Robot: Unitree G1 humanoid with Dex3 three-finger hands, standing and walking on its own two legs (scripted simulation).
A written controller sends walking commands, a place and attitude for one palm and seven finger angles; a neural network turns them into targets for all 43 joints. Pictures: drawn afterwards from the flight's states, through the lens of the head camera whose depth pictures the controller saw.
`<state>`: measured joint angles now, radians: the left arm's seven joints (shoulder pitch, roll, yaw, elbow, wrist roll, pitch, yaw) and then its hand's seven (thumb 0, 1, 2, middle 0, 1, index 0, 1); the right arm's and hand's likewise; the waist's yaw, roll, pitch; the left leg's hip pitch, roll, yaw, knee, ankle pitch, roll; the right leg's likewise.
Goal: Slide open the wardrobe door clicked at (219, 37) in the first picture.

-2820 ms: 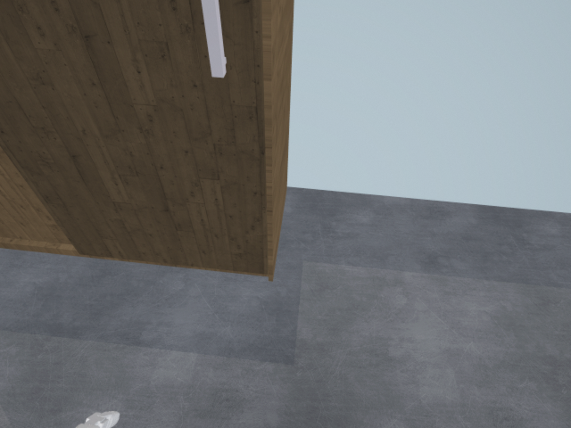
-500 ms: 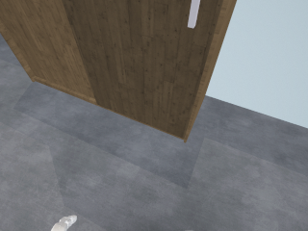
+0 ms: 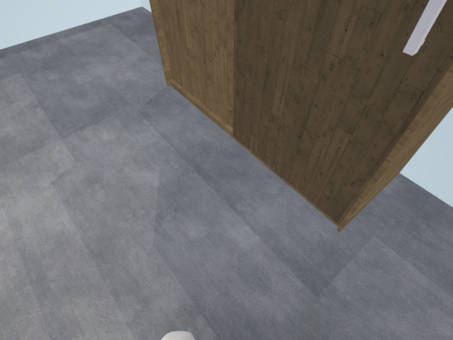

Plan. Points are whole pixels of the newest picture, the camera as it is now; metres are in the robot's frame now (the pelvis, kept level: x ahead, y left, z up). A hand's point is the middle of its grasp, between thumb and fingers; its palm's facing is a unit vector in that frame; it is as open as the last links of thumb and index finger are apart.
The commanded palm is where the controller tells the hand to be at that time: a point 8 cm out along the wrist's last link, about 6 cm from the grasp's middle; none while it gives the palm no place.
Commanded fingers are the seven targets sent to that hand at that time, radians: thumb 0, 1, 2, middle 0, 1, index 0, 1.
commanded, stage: walk to a spot facing it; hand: right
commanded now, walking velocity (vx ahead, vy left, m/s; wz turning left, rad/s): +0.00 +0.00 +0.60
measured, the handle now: out of the picture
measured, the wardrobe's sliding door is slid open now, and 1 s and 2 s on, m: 0.00 0.00 0.00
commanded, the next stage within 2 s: turn to face it in 1.92 s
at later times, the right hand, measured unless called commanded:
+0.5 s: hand out of the picture +0.13 -0.19 -0.18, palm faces -0.23 +0.95 -0.19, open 7.4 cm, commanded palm none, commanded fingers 0.00 -0.90 -0.90 0.20 0.30 0.20 0.30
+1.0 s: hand (244, 267) +0.30 -0.01 -0.17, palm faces -0.63 +0.76 -0.14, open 7.4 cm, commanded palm none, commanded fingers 0.00 -0.90 -0.90 0.20 0.30 0.20 0.30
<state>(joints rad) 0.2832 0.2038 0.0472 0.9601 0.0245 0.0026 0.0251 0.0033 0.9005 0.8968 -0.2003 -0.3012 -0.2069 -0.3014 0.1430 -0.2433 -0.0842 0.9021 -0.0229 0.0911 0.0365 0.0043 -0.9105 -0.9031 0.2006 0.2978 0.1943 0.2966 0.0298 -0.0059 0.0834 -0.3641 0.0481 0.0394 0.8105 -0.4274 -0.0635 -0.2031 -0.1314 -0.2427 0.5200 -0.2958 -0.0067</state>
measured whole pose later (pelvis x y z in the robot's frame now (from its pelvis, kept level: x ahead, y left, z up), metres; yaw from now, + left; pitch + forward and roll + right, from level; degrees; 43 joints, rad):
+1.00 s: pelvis +0.09 +0.05 -0.01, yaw +36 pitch +1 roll +1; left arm 0.49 0.15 0.05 1.09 0.03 -0.05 0.02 0.00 0.90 0.90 -0.20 -0.30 -0.20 -0.30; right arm 0.08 -0.18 -0.08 0.95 -0.04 0.04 0.06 0.01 -0.91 -0.90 0.20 0.30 0.19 0.30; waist 0.08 0.00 0.10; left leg -0.48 0.06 0.14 0.70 -0.29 0.01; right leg 0.02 -0.17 -0.41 0.46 -0.45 0.07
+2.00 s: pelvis +0.37 +0.24 +0.00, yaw +65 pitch +0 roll +1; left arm 0.32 0.18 0.07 1.02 0.03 -0.01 0.02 0.00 0.91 0.90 -0.20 -0.30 -0.20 -0.30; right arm 0.13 -0.21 -0.10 0.92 -0.03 0.07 0.02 0.00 -0.91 -0.90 0.20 0.30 0.19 0.30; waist 0.04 0.00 0.08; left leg -0.45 0.08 0.11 0.83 -0.33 -0.05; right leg -0.17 -0.16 -0.43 0.56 -0.36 -0.02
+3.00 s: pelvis +0.34 +0.27 +0.00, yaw +40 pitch +0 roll +0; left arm 0.20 0.28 0.11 0.92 0.03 0.08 -0.02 0.00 0.91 0.90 -0.20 -0.30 -0.20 -0.30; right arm 0.21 -0.18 -0.05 0.89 -0.02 0.03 -0.03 0.00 -0.91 -0.90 0.21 0.30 0.20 0.30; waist 0.02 -0.06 0.03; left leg -0.23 0.06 0.08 0.53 -0.31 -0.01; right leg -0.56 0.05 0.05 1.04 -0.38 0.04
